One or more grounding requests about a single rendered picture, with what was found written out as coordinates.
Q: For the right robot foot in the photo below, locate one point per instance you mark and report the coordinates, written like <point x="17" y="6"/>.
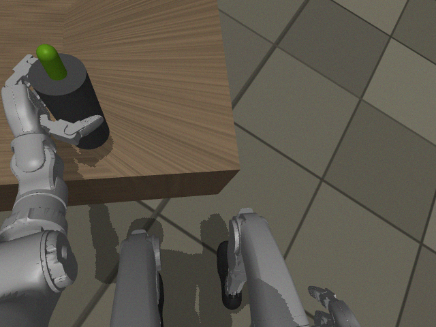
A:
<point x="229" y="301"/>

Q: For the left robot arm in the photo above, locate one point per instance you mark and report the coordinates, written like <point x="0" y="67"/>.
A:
<point x="36" y="260"/>

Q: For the left robot hand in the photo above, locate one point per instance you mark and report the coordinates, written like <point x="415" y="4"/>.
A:
<point x="26" y="113"/>

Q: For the bottle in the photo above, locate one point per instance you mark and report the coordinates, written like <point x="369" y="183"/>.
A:
<point x="63" y="84"/>

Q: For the right robot hand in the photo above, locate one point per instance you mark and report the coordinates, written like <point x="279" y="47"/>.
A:
<point x="340" y="314"/>

